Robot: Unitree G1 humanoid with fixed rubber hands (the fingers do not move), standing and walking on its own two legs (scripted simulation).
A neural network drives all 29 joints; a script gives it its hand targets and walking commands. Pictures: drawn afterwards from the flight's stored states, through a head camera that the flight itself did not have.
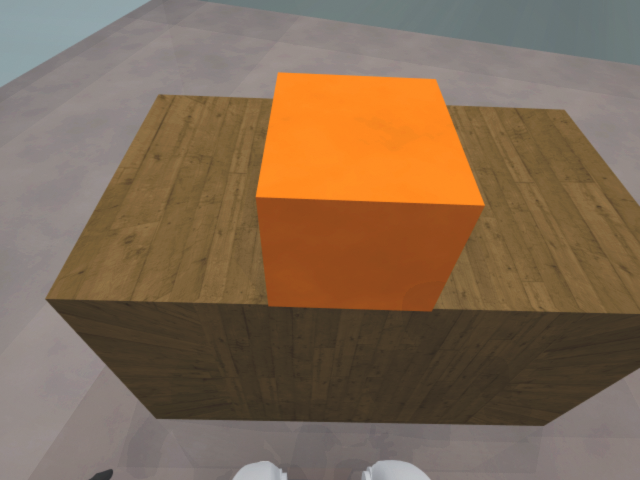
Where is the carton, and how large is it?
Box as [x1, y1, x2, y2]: [256, 72, 484, 311]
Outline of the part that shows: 278,72 256,192 256,204 268,305 431,311 484,206 435,79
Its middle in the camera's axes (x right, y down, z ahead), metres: +0.06 -0.08 +0.63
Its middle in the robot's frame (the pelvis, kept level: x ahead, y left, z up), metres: +0.55 -0.02 +0.04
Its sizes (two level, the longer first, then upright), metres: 0.307 0.266 0.239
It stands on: a pedestal, 0.63 m high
